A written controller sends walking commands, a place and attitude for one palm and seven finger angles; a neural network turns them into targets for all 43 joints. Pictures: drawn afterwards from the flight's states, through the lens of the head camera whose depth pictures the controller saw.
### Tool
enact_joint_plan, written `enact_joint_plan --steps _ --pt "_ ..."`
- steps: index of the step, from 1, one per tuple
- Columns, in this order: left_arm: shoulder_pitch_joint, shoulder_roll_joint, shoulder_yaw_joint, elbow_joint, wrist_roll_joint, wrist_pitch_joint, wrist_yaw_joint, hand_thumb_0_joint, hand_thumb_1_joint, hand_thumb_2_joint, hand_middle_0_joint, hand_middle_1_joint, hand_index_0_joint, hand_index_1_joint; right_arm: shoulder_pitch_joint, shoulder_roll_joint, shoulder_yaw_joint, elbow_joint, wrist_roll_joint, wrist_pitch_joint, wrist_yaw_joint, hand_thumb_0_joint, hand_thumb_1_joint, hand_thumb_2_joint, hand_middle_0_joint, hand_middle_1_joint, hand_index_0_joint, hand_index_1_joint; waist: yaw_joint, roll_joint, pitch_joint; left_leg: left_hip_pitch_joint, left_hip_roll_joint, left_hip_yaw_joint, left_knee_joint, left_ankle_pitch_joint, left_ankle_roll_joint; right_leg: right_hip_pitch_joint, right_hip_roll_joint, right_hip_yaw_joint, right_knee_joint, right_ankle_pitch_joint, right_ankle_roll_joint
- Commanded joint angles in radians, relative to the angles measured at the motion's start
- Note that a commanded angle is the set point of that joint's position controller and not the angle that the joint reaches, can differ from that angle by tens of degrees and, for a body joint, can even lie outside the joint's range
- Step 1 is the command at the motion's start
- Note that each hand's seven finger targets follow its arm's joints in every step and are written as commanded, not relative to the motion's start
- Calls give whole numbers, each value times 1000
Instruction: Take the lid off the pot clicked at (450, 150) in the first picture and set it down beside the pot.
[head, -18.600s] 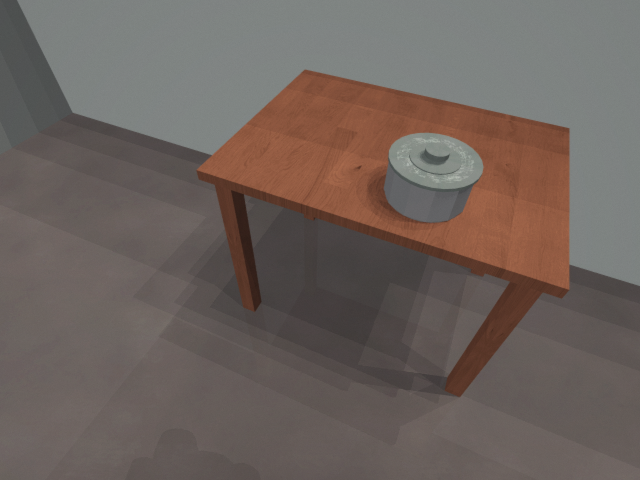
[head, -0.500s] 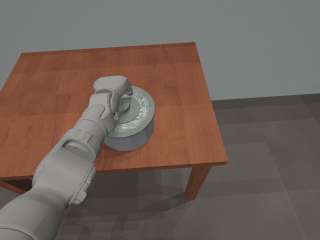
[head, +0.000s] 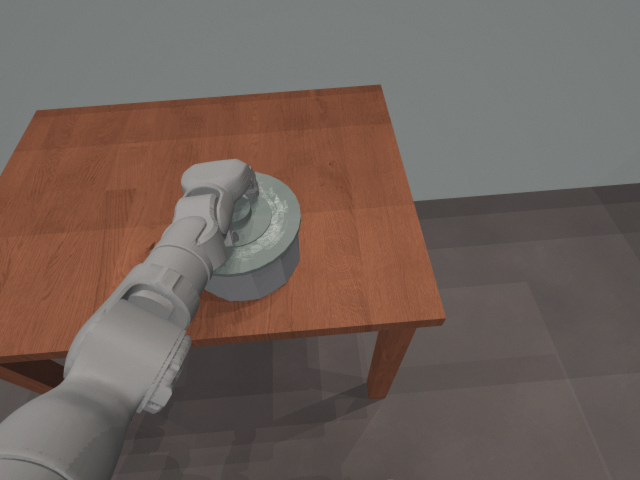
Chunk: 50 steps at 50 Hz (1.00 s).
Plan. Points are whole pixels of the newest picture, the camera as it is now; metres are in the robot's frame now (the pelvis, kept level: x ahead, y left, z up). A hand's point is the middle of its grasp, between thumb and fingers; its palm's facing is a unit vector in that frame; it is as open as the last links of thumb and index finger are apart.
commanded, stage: close the fingers and squeeze the knob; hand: left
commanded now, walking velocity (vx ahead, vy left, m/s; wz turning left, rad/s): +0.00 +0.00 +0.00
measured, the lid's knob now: (234, 211) +0.50 +0.10 +0.01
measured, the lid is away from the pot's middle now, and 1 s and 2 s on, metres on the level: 0.00 0.00 0.01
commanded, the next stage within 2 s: lift the lid straight up in 1.42 s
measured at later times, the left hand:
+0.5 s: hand (224, 214) +0.47 +0.10 +0.04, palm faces -0.38 -0.04 -0.92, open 8.6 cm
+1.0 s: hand (223, 212) +0.48 +0.11 +0.04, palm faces -0.38 -0.06 -0.92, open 8.4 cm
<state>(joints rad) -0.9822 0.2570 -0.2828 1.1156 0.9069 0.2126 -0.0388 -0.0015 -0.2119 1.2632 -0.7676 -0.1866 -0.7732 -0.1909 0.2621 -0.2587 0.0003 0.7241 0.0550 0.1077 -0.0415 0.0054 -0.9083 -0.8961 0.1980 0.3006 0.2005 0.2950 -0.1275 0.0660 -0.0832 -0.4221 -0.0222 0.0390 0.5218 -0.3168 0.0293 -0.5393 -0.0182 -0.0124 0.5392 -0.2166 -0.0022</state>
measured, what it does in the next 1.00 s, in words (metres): stands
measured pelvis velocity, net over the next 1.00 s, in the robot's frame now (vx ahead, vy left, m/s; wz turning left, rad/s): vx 0.00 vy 0.01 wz -0.01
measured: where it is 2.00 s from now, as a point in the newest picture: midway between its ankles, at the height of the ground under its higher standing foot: outside the picture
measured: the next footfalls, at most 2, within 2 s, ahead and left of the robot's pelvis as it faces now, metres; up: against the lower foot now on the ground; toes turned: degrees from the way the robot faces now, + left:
none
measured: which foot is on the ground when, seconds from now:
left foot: down 0.00-1.00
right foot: down 0.00-1.00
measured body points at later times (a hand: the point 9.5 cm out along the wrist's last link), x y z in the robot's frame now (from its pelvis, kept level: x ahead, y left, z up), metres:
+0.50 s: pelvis +0.00 +0.00 +0.00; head +0.07 -0.02 +0.44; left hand +0.49 +0.10 +0.09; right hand +0.03 -0.26 -0.14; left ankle -0.05 +0.10 -0.73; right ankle +0.02 -0.12 -0.73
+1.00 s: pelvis +0.00 +0.01 +0.00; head +0.08 -0.01 +0.44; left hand +0.49 +0.11 +0.09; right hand +0.05 -0.26 -0.14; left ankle -0.05 +0.10 -0.73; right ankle +0.02 -0.12 -0.73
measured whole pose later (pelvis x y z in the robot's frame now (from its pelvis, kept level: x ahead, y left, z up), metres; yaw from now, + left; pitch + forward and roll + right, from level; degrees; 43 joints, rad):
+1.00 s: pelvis +0.00 +0.01 +0.00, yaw +0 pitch +14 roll +0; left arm -1.00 0.28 -0.26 1.12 0.92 0.19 -0.06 0.00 0.15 0.79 -0.66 -1.01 -0.60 -0.97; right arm 0.27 -0.26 0.00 0.71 0.05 0.11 -0.04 0.00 -0.91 -0.90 0.20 0.30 0.20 0.30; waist -0.13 0.06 -0.09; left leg -0.44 -0.02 0.05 0.53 -0.33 0.04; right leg -0.56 -0.02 0.00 0.54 -0.22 0.01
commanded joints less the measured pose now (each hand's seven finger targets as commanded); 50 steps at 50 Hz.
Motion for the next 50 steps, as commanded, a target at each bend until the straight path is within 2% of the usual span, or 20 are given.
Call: enact_joint_plan --steps 1,3,8,9,11,13,15,18,21,24,27,28,29,30,33,35,39,43,46,50 --pt "-467 178 32 -140 23 1 28 0 -75 1017 -518 -759 -518 -759 61 -135 -36 -85 3 -25 -14 0 -900 -900 200 300 200 300 -22 -114 -383 49 -8 -10 -42 296 31 301 13 1 -18 335 -25" --pt "-512 126 -18 -170 22 -7 17 0 -57 1017 -520 -791 -520 -791 61 -131 -40 -87 5 -27 -12 0 -900 -900 200 300 200 300 -35 -77 -397 87 -6 -16 -38 295 30 263 14 -3 -18 308 -26" --pt "-543 265 87 -197 8 -34 19 0 -9 1012 -531 -859 -531 -859 81 -136 -36 -86 3 -34 -26 0 -900 -900 200 300 200 300 -31 -113 -439 55 -12 -17 -36 289 37 343 10 15 -20 345 -20" --pt "-553 287 97 -219 20 -40 25 0 1 1010 -534 -872 -534 -872 82 -133 -35 -87 4 -37 -29 0 -900 -900 200 300 200 300 -22 -92 -460 60 -13 -17 -39 299 36 356 9 18 -16 355 -23" --pt "-519 228 55 -203 39 -43 32 0 22 1005 -541 -894 -541 -894 82 -126 -38 -88 1 -40 -26 0 -900 -900 200 300 200 300 -20 -67 -456 81 -11 -20 -34 334 34 326 13 8 -15 366 -28" --pt "-455 182 22 -124 47 -17 33 0 43 999 -549 -915 -549 -915 84 -135 -39 -78 5 -33 -17 0 -900 -900 200 300 200 300 -30 -106 -375 50 -5 -13 -35 298 29 272 19 -1 -24 319 -25" --pt "-452 177 31 -88 28 -1 30 0 64 991 -558 -934 -558 -934 79 -144 -40 -79 8 -30 -12 0 -900 -900 200 300 200 300 -30 -123 -352 30 -4 -14 -38 282 28 258 20 -5 -23 297 -25" --pt "-515 225 67 -173 -6 -16 18 0 98 977 -573 -960 -573 -960 81 -142 -41 -88 3 -37 -14 0 -900 -900 200 300 200 300 -20 -84 -448 68 -10 -14 -36 306 33 322 12 6 -16 339 -21" --pt "-531 271 84 -227 26 -43 6 0 132 960 -590 -982 -590 -982 95 -137 -44 -88 0 -34 -21 0 -900 -900 200 300 200 300 -17 -55 -509 116 -7 -23 -25 386 36 340 14 9 -11 401 -27" --pt "-517 214 40 -215 50 -45 18 0 168 939 -609 -1001 -609 -1001 99 -129 -46 -80 -2 -33 -18 0 -900 -900 200 300 200 300 -24 -64 -467 127 -1 -28 -24 415 33 296 21 -3 -12 393 -28" --pt "-464 227 71 -125 21 -23 30 0 205 915 -629 -1016 -629 -1016 97 -146 -41 -72 2 -26 -13 0 -900 -900 200 300 200 300 -26 -144 -370 48 1 -22 -36 337 29 274 23 -12 -15 343 -24" --pt "-464 207 59 -136 11 -22 31 0 218 906 -636 -1021 -636 -1021 90 -142 -42 -79 1 -29 -12 0 -900 -900 200 300 200 300 -26 -125 -380 54 -4 -16 -36 332 31 279 22 -5 -18 344 -23" --pt "-457 237 88 -134 8 -21 35 0 231 897 -643 -1025 -643 -1025 90 -144 -42 -80 0 -29 -12 0 -900 -900 200 300 200 300 -17 -131 -387 47 -4 -15 -36 329 31 293 19 -5 -18 349 -24" --pt "-490 240 82 -185 13 -30 32 0 244 887 -651 -1029 -651 -1029 82 -143 -41 -88 1 -28 -13 0 -900 -900 200 300 200 300 -8 -79 -431 69 -6 -17 -38 354 29 306 15 0 -12 362 -29" --pt "-515 187 30 -212 46 -31 30 0 283 855 -674 -1039 -674 -1039 96 -131 -47 -80 -2 -29 -6 0 -900 -900 200 300 200 300 -16 -31 -465 154 4 -32 -21 451 27 260 21 -10 -2 381 -33" --pt "-484 204 55 -192 45 -28 30 0 311 832 -690 -1043 -690 -1043 93 -134 -50 -79 -5 -25 -5 0 -900 -900 200 300 200 300 -10 -62 -469 155 7 -36 -14 489 27 265 24 -12 -3 397 -32" --pt "-502 184 37 -137 16 -6 34 0 368 778 -725 -1049 -725 -1049 84 -140 -42 -76 1 -19 -11 0 -900 -900 200 300 200 300 -36 -141 -385 68 -1 -22 -35 340 30 264 23 -12 -16 340 -23" --pt "-479 225 70 -135 27 -8 31 0 329 828 -716 -1043 -688 -1025 86 -141 -40 -79 -2 -22 -12 0 -900 -900 200 300 200 300 -17 -95 -417 84 -3 -22 -29 365 30 279 19 -5 -7 352 -28" --pt "-488 208 52 -154 32 -14 18 0 320 853 -717 -1043 -677 -1016 87 -139 -40 -86 -5 -18 -13 0 -900 -900 200 300 200 300 -21 -88 -442 95 -3 -21 -22 398 30 288 20 -6 -2 382 -28" --pt "-476 243 75 -132 37 -12 12 0 336 871 -734 -1050 -686 -1015 82 -143 -39 -88 -1 -11 -16 0 -900 -900 200 300 200 300 -20 -100 -412 60 -4 -16 -23 373 31 291 20 -2 -8 375 -30"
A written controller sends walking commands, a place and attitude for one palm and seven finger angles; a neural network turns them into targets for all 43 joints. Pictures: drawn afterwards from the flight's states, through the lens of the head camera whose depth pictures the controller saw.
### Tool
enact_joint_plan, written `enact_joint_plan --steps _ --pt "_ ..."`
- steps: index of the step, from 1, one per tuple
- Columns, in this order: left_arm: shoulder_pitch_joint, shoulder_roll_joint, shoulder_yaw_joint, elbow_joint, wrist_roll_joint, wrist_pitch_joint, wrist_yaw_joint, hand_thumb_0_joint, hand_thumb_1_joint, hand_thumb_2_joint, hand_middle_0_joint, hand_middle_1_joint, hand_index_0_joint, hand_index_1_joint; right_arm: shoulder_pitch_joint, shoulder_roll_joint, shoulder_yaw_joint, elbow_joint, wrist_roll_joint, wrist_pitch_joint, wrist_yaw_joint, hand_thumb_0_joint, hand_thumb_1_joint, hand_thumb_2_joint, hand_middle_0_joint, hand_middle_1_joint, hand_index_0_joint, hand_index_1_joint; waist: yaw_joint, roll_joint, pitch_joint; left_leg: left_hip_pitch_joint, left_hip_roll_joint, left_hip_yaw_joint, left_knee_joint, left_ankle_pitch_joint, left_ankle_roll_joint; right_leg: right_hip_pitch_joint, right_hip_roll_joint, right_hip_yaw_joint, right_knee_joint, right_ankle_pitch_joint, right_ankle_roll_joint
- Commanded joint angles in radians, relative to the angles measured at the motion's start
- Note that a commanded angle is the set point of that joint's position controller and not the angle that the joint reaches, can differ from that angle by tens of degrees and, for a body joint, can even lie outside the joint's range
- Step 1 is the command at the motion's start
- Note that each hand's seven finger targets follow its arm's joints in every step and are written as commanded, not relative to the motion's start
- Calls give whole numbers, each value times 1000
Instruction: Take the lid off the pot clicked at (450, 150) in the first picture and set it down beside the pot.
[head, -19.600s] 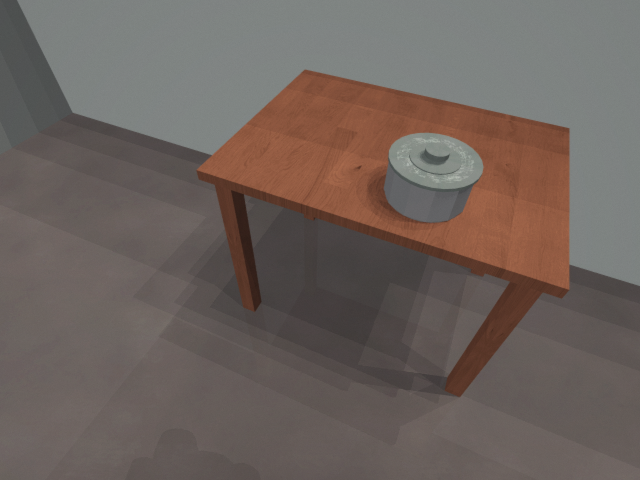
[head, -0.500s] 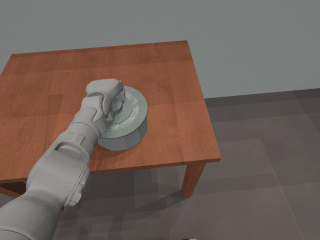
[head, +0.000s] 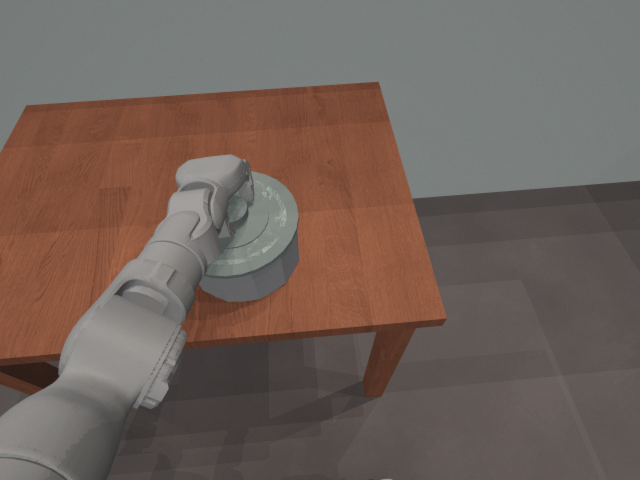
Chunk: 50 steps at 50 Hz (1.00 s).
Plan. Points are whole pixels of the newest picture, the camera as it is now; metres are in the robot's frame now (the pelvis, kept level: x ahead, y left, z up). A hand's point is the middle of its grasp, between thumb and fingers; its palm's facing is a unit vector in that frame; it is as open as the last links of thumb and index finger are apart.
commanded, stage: close the fingers and squeeze the knob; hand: left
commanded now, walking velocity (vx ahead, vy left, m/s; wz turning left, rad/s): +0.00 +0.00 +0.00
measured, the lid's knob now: (230, 211) +0.50 +0.10 +0.01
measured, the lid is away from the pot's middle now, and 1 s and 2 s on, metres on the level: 0.00 0.01 0.01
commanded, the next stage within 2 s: lift the lid straight up in 0.42 s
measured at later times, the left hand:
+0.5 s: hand (220, 211) +0.47 +0.11 +0.04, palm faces -0.38 -0.06 -0.92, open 8.4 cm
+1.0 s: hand (218, 202) +0.47 +0.10 +0.07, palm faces -0.34 -0.06 -0.94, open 8.4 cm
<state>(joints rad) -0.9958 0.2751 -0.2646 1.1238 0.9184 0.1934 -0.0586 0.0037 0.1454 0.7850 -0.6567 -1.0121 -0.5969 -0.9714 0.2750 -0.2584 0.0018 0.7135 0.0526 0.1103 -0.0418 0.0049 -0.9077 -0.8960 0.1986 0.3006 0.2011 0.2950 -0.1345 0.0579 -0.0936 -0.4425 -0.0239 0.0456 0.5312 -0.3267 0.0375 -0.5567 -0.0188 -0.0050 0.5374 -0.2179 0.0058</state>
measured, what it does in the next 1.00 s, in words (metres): stands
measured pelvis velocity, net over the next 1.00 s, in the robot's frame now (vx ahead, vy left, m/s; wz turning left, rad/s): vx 0.00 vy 0.00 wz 0.01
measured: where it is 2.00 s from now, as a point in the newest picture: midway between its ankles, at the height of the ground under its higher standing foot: outside the picture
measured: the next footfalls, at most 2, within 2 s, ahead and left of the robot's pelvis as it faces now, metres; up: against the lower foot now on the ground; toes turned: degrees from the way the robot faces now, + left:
none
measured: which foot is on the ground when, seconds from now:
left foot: down 0.00-1.00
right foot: down 0.00-1.00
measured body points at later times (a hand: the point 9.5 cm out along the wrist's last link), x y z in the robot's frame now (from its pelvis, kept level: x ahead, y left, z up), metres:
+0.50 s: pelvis +0.00 +0.00 +0.00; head +0.07 -0.02 +0.44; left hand +0.49 +0.11 +0.09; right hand +0.02 -0.26 -0.14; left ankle -0.05 +0.10 -0.73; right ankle +0.02 -0.12 -0.73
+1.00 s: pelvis +0.00 +0.00 +0.00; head +0.05 -0.03 +0.45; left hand +0.48 +0.10 +0.12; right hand +0.06 -0.26 -0.14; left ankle -0.05 +0.10 -0.73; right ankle +0.02 -0.12 -0.73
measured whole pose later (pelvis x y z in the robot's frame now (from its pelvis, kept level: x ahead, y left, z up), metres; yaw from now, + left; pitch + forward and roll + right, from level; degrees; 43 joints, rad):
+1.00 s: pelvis +0.00 +0.00 +0.00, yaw +1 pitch +11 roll +0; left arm -0.96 0.26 -0.30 1.04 0.90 0.21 -0.08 -0.01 0.12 0.80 -0.69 -1.01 -0.61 -0.98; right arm 0.27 -0.26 0.00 0.74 0.06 0.09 -0.03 0.01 -0.91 -0.90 0.20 0.30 0.20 0.29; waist -0.10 0.08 -0.10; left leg -0.36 -0.03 0.03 0.48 -0.31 0.04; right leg -0.48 -0.02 -0.01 0.50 -0.21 0.00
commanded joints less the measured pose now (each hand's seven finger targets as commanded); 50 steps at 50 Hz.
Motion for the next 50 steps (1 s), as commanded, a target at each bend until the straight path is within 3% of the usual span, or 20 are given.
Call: enact_joint_plan --steps 1,4,5,7,11,14,16,20,23,27,30,31,32,35,38,39,42,44,47,50 --pt "-477 221 52 -154 23 6 34 0 343 875 -739 -1052 -689 -1016 75 -142 -40 -78 -1 -14 -17 0 -900 -900 200 300 200 300 -17 -91 -404 82 -2 -21 -33 371 23 310 21 -10 -5 372 -36" --pt "-461 215 46 -139 23 8 34 0 365 888 -755 -1059 -702 -1021 75 -142 -39 -80 1 -16 -18 0 -900 -900 200 300 200 300 -16 -93 -393 75 -2 -18 -36 355 23 305 20 -10 -10 357 -35" --pt "-450 245 74 -133 25 7 32 0 373 893 -761 -1062 -707 -1023 74 -145 -40 -81 3 -15 -20 0 -900 -900 200 300 200 300 -8 -104 -395 64 -1 -20 -36 363 23 316 21 -12 -7 363 -37" --pt "-467 215 42 -141 23 8 30 0 389 903 -772 -1068 -717 -1028 76 -143 -38 -84 2 -15 -20 0 -900 -900 200 300 200 300 -19 -79 -388 71 -2 -16 -38 347 22 300 20 -11 -9 352 -35" --pt "-454 271 83 -172 34 -2 26 0 422 925 -797 -1080 -738 -1038 81 -143 -40 -90 -1 -17 -22 0 -900 -900 200 300 200 300 0 -64 -442 89 -3 -19 -33 392 23 339 20 -5 -4 389 -38" --pt "-445 222 41 -139 37 3 24 0 446 942 -816 -1090 -756 -1045 81 -142 -40 -84 0 -12 -22 0 -900 -900 200 300 200 300 -17 -82 -397 85 2 -17 -33 374 22 295 23 -14 -12 361 -36" --pt "-484 280 81 -168 36 0 31 0 464 953 -828 -1096 -767 -1050 85 -148 -42 -83 2 -15 -23 0 -900 -900 200 300 200 300 -15 -79 -399 74 4 -16 -38 351 23 304 22 -9 -14 348 -35" --pt "-451 231 63 -167 30 -2 33 0 502 975 -851 -1106 -786 -1060 82 -140 -44 -87 -1 -18 -21 0 -900 -900 200 300 200 300 -2 -53 -437 108 4 -24 -35 403 20 304 23 -14 -7 367 -41" --pt "-489 220 40 -153 33 6 37 0 520 986 -863 -1111 -797 -1065 88 -144 -43 -76 3 -19 -18 0 -900 -900 200 300 200 300 -20 -58 -393 99 7 -25 -38 370 20 271 26 -16 -12 336 -39" --pt "-518 200 30 -180 29 2 44 0 530 995 -871 -1112 -801 -1070 93 -139 -46 -74 0 -28 -16 0 -900 -900 200 300 200 300 -17 -30 -444 154 8 -37 -34 407 18 262 27 -19 -9 336 -39" --pt "-532 226 58 -169 13 6 43 0 534 998 -873 -1112 -802 -1072 93 -144 -45 -68 1 -30 -20 0 -900 -900 200 300 200 300 -23 -85 -437 123 6 -34 -39 387 24 294 26 -14 -16 350 -35" --pt "-592 277 82 -236 14 -4 48 0 535 999 -874 -1112 -803 -1072 96 -143 -44 -69 2 -35 -21 0 -900 -900 200 300 200 300 -20 -60 -477 147 6 -36 -44 395 23 318 24 -8 -16 367 -33" --pt "-593 248 63 -244 12 -7 49 0 535 999 -874 -1112 -803 -1072 91 -134 -44 -72 0 -41 -21 0 -900 -900 200 300 200 300 -16 -32 -501 168 2 -38 -42 424 23 329 23 -8 -12 388 -35" --pt "-543 232 59 -252 9 -12 36 0 536 1001 -875 -1112 -803 -1073 87 -132 -47 -71 1 -44 -18 0 -900 -900 200 300 200 300 -2 -39 -521 203 6 -46 -38 521 21 345 23 -10 -14 445 -35" --pt "-573 199 26 -273 10 -13 34 0 537 1001 -876 -1112 -804 -1073 87 -130 -49 -59 1 -49 -11 0 -900 -900 200 300 200 300 -13 -43 -473 220 11 -47 -41 520 22 313 26 -17 -24 432 -32" --pt "-567 240 60 -284 11 -14 38 0 537 1001 -876 -1112 -804 -1073 84 -130 -49 -59 2 -49 -11 0 -900 -900 200 300 200 300 -2 -54 -483 220 10 -48 -45 521 22 332 25 -16 -23 437 -34" --pt "-544 201 40 -317 -1 -16 37 0 537 1001 -876 -1112 -804 -1074 60 -119 -47 -69 -1 -55 -8 0 -900 -900 200 300 200 300 11 -18 -500 249 6 -49 -47 564 19 348 21 -15 -22 463 -33" --pt "-538 164 10 -289 2 0 33 0 537 1001 -876 -1112 -804 -1074 58 -123 -46 -57 2 -51 -2 0 -900 -900 200 300 200 300 4 -58 -441 231 11 -52 -53 544 18 323 23 -25 -25 442 -34" --pt "-534 201 41 -302 1 17 31 0 538 1002 -876 -1112 -804 -1074 33 -124 -42 -67 2 -47 3 0 -900 -900 200 300 200 300 21 -72 -448 215 5 -45 -61 519 20 363 20 -18 -24 453 -35" --pt "-533 182 28 -279 -11 30 14 0 538 1002 -876 -1112 -804 -1074 14 -123 -38 -71 6 -44 -2 0 -900 -900 200 300 200 300 17 -104 -419 182 -4 -36 -71 462 24 380 15 -17 -32 448 -35"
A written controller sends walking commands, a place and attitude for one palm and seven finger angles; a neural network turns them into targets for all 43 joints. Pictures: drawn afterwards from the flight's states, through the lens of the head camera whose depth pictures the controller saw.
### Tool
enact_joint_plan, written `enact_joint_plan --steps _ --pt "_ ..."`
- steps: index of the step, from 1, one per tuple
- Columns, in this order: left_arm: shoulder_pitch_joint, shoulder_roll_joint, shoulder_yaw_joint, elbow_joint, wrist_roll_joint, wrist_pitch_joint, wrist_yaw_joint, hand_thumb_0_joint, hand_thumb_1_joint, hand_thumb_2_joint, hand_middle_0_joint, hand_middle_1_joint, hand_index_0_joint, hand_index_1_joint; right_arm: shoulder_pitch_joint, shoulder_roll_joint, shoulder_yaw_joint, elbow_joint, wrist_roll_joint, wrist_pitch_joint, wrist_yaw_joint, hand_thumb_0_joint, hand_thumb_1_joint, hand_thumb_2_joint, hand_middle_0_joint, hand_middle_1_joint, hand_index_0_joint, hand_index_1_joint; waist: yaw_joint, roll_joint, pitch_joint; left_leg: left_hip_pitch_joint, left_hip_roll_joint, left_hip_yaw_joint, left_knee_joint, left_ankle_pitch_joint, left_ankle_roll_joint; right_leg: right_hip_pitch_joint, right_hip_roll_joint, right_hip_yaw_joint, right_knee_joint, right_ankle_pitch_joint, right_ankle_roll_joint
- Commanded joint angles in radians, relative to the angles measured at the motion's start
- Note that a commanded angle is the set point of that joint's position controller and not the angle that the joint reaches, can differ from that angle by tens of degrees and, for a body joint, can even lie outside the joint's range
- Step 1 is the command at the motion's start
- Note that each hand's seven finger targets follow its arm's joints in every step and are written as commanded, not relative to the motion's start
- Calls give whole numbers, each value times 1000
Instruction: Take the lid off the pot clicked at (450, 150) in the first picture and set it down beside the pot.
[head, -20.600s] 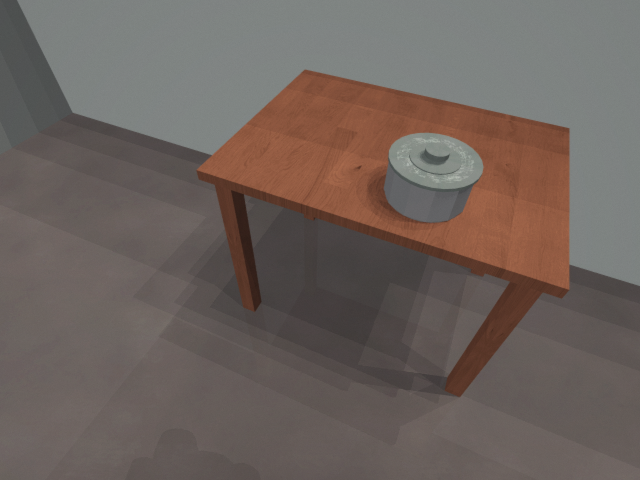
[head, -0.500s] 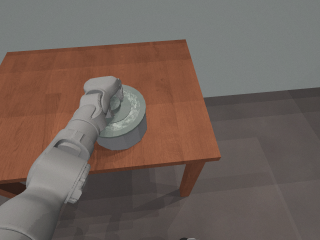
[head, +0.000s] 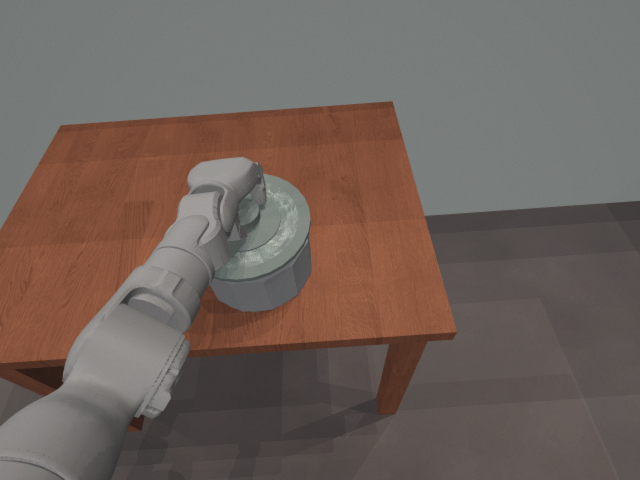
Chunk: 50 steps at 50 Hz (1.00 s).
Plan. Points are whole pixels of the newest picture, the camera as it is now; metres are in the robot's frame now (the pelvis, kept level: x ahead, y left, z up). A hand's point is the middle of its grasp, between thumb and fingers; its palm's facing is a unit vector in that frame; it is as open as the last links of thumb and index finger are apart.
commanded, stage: lift the lid straight up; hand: left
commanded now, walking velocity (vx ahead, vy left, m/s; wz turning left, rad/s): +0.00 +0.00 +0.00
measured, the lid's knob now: (242, 214) +0.49 +0.09 +0.03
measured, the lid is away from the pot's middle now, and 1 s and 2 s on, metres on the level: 0.01 0.01 0.04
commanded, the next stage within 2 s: move the lid sideways beside the pot in 1.52 s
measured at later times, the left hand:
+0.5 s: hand (227, 200) +0.46 +0.10 +0.10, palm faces -0.33 -0.04 -0.94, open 8.4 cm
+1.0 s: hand (218, 171) +0.47 +0.10 +0.14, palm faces -0.29 -0.05 -0.95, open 8.4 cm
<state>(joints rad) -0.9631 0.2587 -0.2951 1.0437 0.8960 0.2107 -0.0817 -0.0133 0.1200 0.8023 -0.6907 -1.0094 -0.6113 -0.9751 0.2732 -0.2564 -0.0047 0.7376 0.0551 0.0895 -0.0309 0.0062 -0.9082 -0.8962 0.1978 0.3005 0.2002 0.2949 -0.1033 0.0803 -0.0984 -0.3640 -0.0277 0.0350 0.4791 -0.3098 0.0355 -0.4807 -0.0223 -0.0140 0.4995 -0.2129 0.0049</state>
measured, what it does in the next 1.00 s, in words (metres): stands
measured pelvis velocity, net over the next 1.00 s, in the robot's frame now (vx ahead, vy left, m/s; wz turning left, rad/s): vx -0.01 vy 0.00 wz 0.01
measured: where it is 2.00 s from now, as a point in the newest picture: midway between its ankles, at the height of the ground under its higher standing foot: outside the picture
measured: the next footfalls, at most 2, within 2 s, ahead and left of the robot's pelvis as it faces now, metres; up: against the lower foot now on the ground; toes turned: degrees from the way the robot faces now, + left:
none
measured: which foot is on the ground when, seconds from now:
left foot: down 0.00-1.00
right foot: down 0.00-1.00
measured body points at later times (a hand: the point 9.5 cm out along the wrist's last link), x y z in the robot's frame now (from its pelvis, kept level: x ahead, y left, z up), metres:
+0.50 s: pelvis -0.02 +0.00 +0.00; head +0.03 -0.04 +0.45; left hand +0.47 +0.10 +0.15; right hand +0.06 -0.26 -0.14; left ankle -0.05 +0.10 -0.73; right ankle +0.01 -0.12 -0.74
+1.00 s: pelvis -0.01 +0.00 +0.00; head +0.03 -0.03 +0.45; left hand +0.48 +0.10 +0.19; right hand +0.07 -0.25 -0.14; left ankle -0.05 +0.10 -0.73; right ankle +0.01 -0.12 -0.73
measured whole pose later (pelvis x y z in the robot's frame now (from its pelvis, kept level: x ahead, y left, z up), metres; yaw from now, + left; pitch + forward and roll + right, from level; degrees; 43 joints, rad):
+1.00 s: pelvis -0.01 +0.00 +0.00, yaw +1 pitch +8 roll +1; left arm -1.12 0.30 -0.31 1.02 0.88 0.26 -0.23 -0.02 0.12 0.80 -0.70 -1.01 -0.61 -0.97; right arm 0.25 -0.27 0.02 0.73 0.06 0.05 -0.05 0.01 -0.91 -0.90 0.20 0.30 0.20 0.29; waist -0.10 0.07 -0.07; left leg -0.29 -0.05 0.03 0.42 -0.27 0.04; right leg -0.41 -0.04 -0.02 0.46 -0.19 0.01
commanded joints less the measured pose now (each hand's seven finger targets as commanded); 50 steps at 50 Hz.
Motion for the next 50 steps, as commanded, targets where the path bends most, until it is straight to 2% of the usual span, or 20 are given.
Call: enact_joint_plan --steps 1,6,7,8,9,12,14,17,18,20,23,26,29,31,33,36,42,44,48,50 --pt "-607 192 37 -223 15 12 34 0 538 1002 -876 -1112 -804 -1074 10 -126 -30 -95 5 -22 -16 0 -900 -900 200 300 200 300 -25 -123 -412 109 0 -24 -25 414 26 298 18 -5 3 426 -31" --pt "-652 254 76 -274 17 -1 21 0 538 1002 -876 -1112 -804 -1074 -7 -118 -24 -109 4 -36 -32 0 -900 -900 200 300 200 300 -14 -102 -464 137 -7 -26 -29 403 31 341 11 6 2 430 -32" --pt "-632 238 66 -243 14 3 16 0 538 1002 -876 -1112 -804 -1074 -11 -116 -21 -109 4 -35 -35 0 -900 -900 200 300 200 300 -16 -118 -446 127 -9 -24 -32 391 31 341 11 4 -1 424 -31" --pt "-636 266 85 -248 16 4 16 0 538 1002 -876 -1112 -804 -1074 -10 -119 -20 -107 7 -34 -37 0 -900 -900 200 300 200 300 -13 -132 -442 120 -6 -23 -39 382 30 350 10 5 -4 424 -29" --pt "-645 231 51 -246 21 7 12 0 538 1002 -876 -1112 -804 -1074 -18 -116 -17 -111 8 -35 -37 0 -900 -900 200 300 200 300 -17 -122 -429 117 -8 -24 -43 373 28 340 10 3 -5 412 -31" --pt "-636 205 36 -226 24 12 7 0 538 1002 -876 -1112 -804 -1074 -23 -116 -19 -112 8 -39 -31 0 -900 -900 200 300 200 300 -13 -105 -405 131 -4 -30 -43 376 25 307 10 -3 -6 385 -34" --pt "-618 246 69 -191 21 27 3 0 538 1002 -876 -1112 -804 -1074 -25 -125 -15 -108 9 -35 -32 0 -900 -900 200 300 200 300 -10 -137 -383 104 -5 -26 -53 332 25 315 9 0 -14 358 -32" --pt "-668 249 63 -240 9 20 -12 0 538 1002 -876 -1112 -804 -1074 -36 -122 -13 -121 10 -40 -36 0 -900 -900 200 300 200 300 -10 -115 -415 113 -10 -27 -59 326 27 341 4 6 -16 364 -31" --pt "-691 222 32 -254 14 17 -18 0 538 1002 -876 -1112 -804 -1074 -42 -117 -12 -125 11 -44 -36 0 -900 -900 200 300 200 300 -14 -86 -417 127 -11 -31 -59 322 26 328 4 4 -17 350 -32" --pt "-702 211 26 -244 13 14 -28 0 538 1002 -876 -1112 -804 -1074 -32 -119 -14 -120 13 -49 -39 0 -900 -900 200 300 200 300 -23 -119 -399 130 -8 -37 -59 328 30 313 7 1 -24 344 -33" --pt "-735 243 44 -231 5 14 -31 0 538 1002 -876 -1112 -804 -1074 -20 -124 -10 -110 13 -57 -45 0 -900 -900 200 300 200 300 -28 -115 -390 136 -8 -40 -68 294 28 298 8 1 -28 309 -31" --pt "-757 273 69 -257 3 0 -29 0 538 1002 -876 -1112 -804 -1074 -15 -123 -11 -110 10 -72 -51 0 -900 -900 200 300 200 300 -20 -110 -430 146 -10 -40 -69 311 30 329 6 7 -26 332 -31" --pt "-758 257 52 -255 22 5 -27 0 538 1002 -876 -1112 -804 -1074 -5 -122 -11 -105 8 -78 -44 0 -900 -900 200 300 200 300 -15 -95 -439 169 -5 -49 -70 357 24 318 8 -1 -22 349 -35" --pt "-715 292 92 -213 27 16 -26 0 538 1002 -876 -1112 -804 -1074 -6 -127 -12 -102 5 -75 -40 0 -900 -900 200 300 200 300 -3 -111 -426 151 -4 -44 -70 371 24 331 9 1 -23 366 -36" --pt "-689 271 79 -150 20 44 -28 0 538 1002 -876 -1112 -804 -1074 -10 -130 -6 -99 7 -69 -37 0 -900 -900 200 300 200 300 -5 -145 -376 107 -7 -39 -84 327 23 327 9 -3 -30 342 -32" --pt "-698 329 120 -180 24 55 -39 0 538 1002 -876 -1112 -804 -1074 -25 -136 -7 -115 4 -67 -36 0 -900 -900 200 300 200 300 10 -151 -410 97 -9 -31 -87 342 28 380 3 7 -28 381 -30" --pt "-786 260 38 -297 37 34 -83 0 538 1002 -876 -1112 -804 -1074 -27 -123 -15 -126 4 -77 -27 0 -900 -900 200 300 200 300 -8 -65 -466 215 -1 -50 -67 457 28 334 6 -1 -25 414 -34" --pt "-747 275 61 -250 21 41 -91 0 538 1002 -876 -1112 -804 -1074 -23 -126 -14 -120 5 -74 -25 0 -900 -900 200 300 200 300 -4 -113 -437 201 -3 -51 -66 444 29 334 8 -3 -30 408 -32" --pt "-774 250 43 -225 5 51 -100 0 538 1002 -876 -1112 -804 -1074 -28 -128 -8 -113 8 -75 -27 0 -900 -900 200 300 200 300 -12 -137 -380 174 -6 -47 -78 384 29 310 8 -7 -37 374 -30" --pt "-799 262 50 -254 7 44 -105 0 538 1002 -876 -1112 -804 -1074 -33 -129 -7 -119 8 -77 -29 0 -900 -900 200 300 200 300 -9 -129 -387 172 -8 -48 -79 381 29 316 5 -4 -38 371 -33"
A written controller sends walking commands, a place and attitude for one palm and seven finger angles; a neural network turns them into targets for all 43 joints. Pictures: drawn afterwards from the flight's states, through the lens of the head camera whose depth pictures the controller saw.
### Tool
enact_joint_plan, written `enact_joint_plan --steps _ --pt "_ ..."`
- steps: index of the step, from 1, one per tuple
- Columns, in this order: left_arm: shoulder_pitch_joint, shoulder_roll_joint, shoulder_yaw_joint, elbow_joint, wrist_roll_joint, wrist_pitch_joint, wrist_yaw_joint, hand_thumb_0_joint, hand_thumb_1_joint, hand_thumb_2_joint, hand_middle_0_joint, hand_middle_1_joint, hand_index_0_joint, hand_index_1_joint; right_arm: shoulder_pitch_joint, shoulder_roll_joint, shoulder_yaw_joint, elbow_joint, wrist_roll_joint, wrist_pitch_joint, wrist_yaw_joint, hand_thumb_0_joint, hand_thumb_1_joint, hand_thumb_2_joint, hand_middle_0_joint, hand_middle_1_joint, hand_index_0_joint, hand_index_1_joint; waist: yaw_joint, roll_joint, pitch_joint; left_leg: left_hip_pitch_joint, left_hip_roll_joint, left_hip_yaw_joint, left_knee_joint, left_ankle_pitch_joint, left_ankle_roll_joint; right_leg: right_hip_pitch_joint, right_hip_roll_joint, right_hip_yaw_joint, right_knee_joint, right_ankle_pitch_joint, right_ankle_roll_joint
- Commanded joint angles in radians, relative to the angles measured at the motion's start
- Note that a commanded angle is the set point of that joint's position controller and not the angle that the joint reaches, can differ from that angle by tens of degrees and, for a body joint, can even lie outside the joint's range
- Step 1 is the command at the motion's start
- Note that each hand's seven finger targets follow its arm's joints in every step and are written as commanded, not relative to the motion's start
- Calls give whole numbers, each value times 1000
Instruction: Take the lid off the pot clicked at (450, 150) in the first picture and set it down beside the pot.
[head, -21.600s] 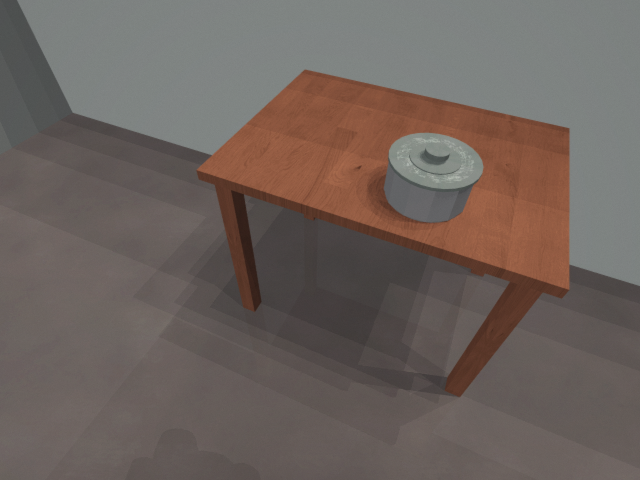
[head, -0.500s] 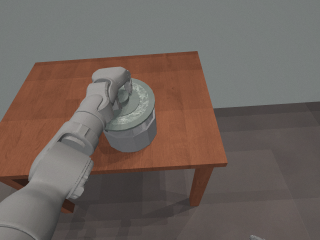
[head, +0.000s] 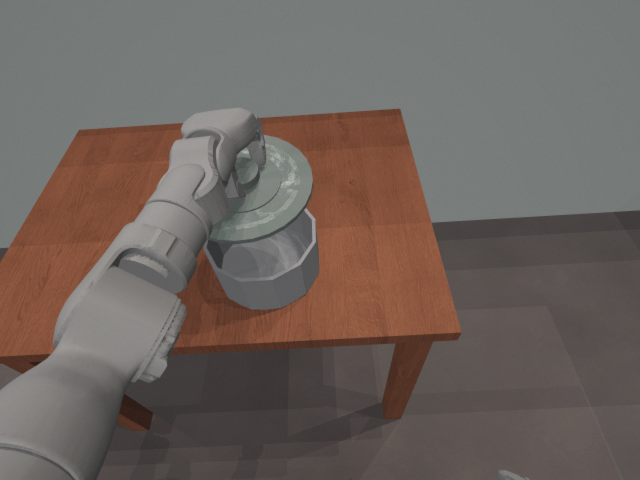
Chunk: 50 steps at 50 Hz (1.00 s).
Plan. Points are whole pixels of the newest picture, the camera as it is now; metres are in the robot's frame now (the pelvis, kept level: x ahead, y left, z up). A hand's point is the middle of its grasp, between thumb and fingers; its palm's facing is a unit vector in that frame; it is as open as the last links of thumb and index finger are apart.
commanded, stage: lift the lid straight up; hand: left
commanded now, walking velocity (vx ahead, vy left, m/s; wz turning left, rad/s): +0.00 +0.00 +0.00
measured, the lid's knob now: (240, 173) +0.51 +0.09 +0.11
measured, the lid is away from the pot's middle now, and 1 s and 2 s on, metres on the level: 0.01 0.04 0.17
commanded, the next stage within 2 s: move the lid sideways beside the pot in 0.52 s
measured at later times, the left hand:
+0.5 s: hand (229, 152) +0.48 +0.09 +0.16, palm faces -0.27 -0.04 -0.96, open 8.4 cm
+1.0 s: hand (199, 155) +0.48 +0.13 +0.16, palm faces -0.31 -0.04 -0.95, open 8.4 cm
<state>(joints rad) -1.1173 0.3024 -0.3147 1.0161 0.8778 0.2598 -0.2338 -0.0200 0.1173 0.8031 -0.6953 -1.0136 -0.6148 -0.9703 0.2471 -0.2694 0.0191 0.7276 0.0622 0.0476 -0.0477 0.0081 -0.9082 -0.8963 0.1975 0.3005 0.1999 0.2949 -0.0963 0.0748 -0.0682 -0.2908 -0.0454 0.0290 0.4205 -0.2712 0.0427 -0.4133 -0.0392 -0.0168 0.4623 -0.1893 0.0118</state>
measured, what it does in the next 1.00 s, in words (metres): stands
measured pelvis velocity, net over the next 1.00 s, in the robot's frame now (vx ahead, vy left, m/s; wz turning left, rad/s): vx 0.00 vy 0.00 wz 0.00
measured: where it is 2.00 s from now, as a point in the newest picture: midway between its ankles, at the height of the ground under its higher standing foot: outside the picture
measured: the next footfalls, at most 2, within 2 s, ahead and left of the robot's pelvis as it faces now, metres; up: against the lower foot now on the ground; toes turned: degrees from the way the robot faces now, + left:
none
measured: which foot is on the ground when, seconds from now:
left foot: down 0.00-1.00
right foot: down 0.00-1.00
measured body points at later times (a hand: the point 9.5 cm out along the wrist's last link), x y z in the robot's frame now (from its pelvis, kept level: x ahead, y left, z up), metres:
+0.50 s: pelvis +0.00 +0.00 +0.00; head +0.03 -0.03 +0.45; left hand +0.49 +0.09 +0.22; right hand +0.10 -0.25 -0.14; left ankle -0.04 +0.09 -0.74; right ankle +0.02 -0.13 -0.74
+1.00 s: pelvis +0.00 +0.00 +0.00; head +0.04 -0.03 +0.45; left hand +0.49 +0.13 +0.21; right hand +0.07 -0.26 -0.14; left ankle -0.04 +0.09 -0.74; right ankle +0.02 -0.13 -0.74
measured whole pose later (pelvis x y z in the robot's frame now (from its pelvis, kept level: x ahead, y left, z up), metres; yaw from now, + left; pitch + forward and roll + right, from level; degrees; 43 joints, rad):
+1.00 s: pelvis +0.00 +0.00 +0.00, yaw +0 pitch +7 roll +1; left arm -1.15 0.41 -0.26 1.00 0.91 0.23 -0.34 -0.02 0.12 0.80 -0.70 -1.02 -0.61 -0.97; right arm 0.25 -0.28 0.03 0.70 0.06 0.05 -0.06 0.01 -0.91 -0.90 0.20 0.30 0.20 0.29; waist -0.11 0.07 -0.05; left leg -0.27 -0.05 0.02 0.40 -0.25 0.04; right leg -0.39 -0.04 -0.02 0.43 -0.17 0.01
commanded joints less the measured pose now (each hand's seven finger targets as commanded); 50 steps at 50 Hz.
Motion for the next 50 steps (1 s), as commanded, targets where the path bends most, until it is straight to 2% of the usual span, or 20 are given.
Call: enact_joint_plan --steps 1,3,4,5,8,10,11,15,19,20,25,26,29,31,34,36,39,41,45,50 --pt "-657 240 76 -228 34 -5 47 0 538 1002 -876 -1112 -804 -1074 -7 -118 -29 -107 0 -34 -12 0 -900 -900 200 300 200 300 -17 -106 -422 104 9 -44 -22 338 21 246 22 -1 2 343 -41" --pt "-706 251 79 -304 37 -17 46 0 538 1002 -876 -1112 -804 -1074 -11 -108 -30 -119 -3 -42 -11 0 -900 -900 200 300 200 300 -10 -80 -494 149 9 -52 -12 396 19 277 19 3 13 381 -42" --pt "-686 232 65 -278 43 -16 43 0 538 1002 -876 -1112 -804 -1074 -13 -107 -31 -117 -5 -42 -10 0 -900 -900 200 300 200 300 -11 -72 -491 161 10 -54 -8 426 16 262 20 0 15 390 -43" --pt "-674 246 86 -285 37 -19 40 0 538 1002 -876 -1112 -804 -1074 -12 -107 -31 -120 -5 -40 -9 0 -900 -900 200 300 200 300 -6 -100 -503 155 12 -55 -5 449 17 282 20 0 13 408 -42" --pt "-665 245 82 -262 39 1 37 0 538 1002 -876 -1112 -804 -1074 -26 -109 -29 -117 -5 -32 0 0 -900 -900 200 300 200 300 0 -96 -470 147 15 -52 -8 456 12 270 20 -4 15 412 -42" --pt "-677 171 32 -284 28 6 28 0 538 1002 -876 -1112 -804 -1074 -34 -102 -31 -126 -2 -33 9 0 -900 -900 200 300 200 300 -5 -83 -459 161 16 -60 -4 492 9 242 20 -11 16 405 -43" --pt "-659 194 50 -266 33 13 28 0 538 1002 -876 -1112 -804 -1074 -33 -107 -32 -121 -4 -30 13 0 -900 -900 200 300 200 300 1 -100 -458 166 20 -63 -1 492 9 241 21 -12 19 400 -43" --pt "-687 197 54 -272 22 27 10 0 538 1002 -876 -1112 -804 -1074 -49 -109 -26 -129 -4 -21 13 0 -900 -900 200 300 200 300 1 -110 -464 145 10 -60 -11 447 11 261 19 -8 15 392 -44" --pt "-672 221 64 -191 36 52 0 0 538 1002 -876 -1112 -804 -1074 -38 -117 -18 -113 -3 -10 2 0 -900 -900 200 300 200 300 -7 -171 -401 88 5 -48 -32 345 17 266 20 -8 2 354 -41" --pt "-674 253 98 -213 34 42 -4 0 538 1002 -876 -1112 -804 -1074 -42 -117 -18 -124 -5 -12 0 0 -900 -900 200 300 200 300 4 -164 -423 84 5 -49 -33 357 17 291 15 -5 4 365 -44" --pt "-686 246 78 -290 48 6 -18 0 538 1002 -876 -1112 -804 -1074 -46 -105 -22 -146 -9 -21 -3 0 -900 -900 200 300 200 300 6 -129 -496 134 8 -52 -21 428 22 320 13 2 5 411 -42" --pt "-666 267 93 -250 52 11 -16 0 538 1002 -876 -1112 -804 -1074 -47 -108 -20 -142 -9 -17 -3 0 -900 -900 200 300 200 300 9 -129 -461 119 8 -50 -22 404 21 312 14 1 2 398 -43" --pt "-690 231 64 -222 39 20 -11 0 538 1002 -876 -1112 -804 -1074 -40 -110 -20 -132 -1 -16 -7 0 -900 -900 200 300 200 300 -8 -154 -406 96 8 -46 -38 325 20 274 19 -4 -11 338 -40" --pt "-752 212 42 -272 32 5 -8 0 538 1002 -876 -1112 -804 -1074 -39 -109 -20 -133 -1 -28 -9 0 -900 -900 200 300 200 300 -17 -106 -421 123 7 -50 -37 317 20 251 18 -3 -12 320 -42" --pt "-703 335 141 -241 54 -2 6 0 538 1002 -876 -1112 -804 -1074 -21 -114 -20 -127 -8 -34 -16 0 -900 -900 200 300 200 300 7 -90 -476 132 7 -55 -34 357 18 299 18 5 -4 347 -46" --pt "-730 364 153 -297 65 -17 9 0 538 1002 -876 -1112 -804 -1074 -26 -111 -19 -137 -11 -35 -18 0 -900 -900 200 300 200 300 15 -86 -509 129 8 -58 -37 385 18 338 14 6 1 381 -47" --pt "-647 296 94 -162 79 18 4 0 538 1002 -876 -1112 -804 -1074 -24 -119 -20 -120 0 -22 -16 0 -900 -900 200 300 200 300 -3 -137 -388 71 13 -43 -50 304 18 279 19 -1 -22 317 -43" --pt "-651 301 100 -146 67 23 -8 0 538 1002 -876 -1112 -804 -1074 -25 -132 -21 -122 5 -18 -16 0 -900 -900 200 300 200 300 -9 -161 -358 48 12 -42 -55 266 20 267 18 -3 -27 292 -41" --pt "-706 364 139 -275 44 -28 -44 0 538 1002 -876 -1112 -804 -1074 -24 -126 -24 -151 -3 -32 -23 0 -900 -900 200 300 200 300 0 -85 -504 127 2 -51 -34 362 30 332 11 10 -13 372 -42" --pt "-681 408 152 -280 74 -66 -60 0 538 1002 -876 -1112 -804 -1074 0 -126 -29 -141 0 -24 -29 0 -900 -900 200 300 200 300 -5 -89 -476 137 11 -53 -30 404 32 318 16 6 -29 382 -45"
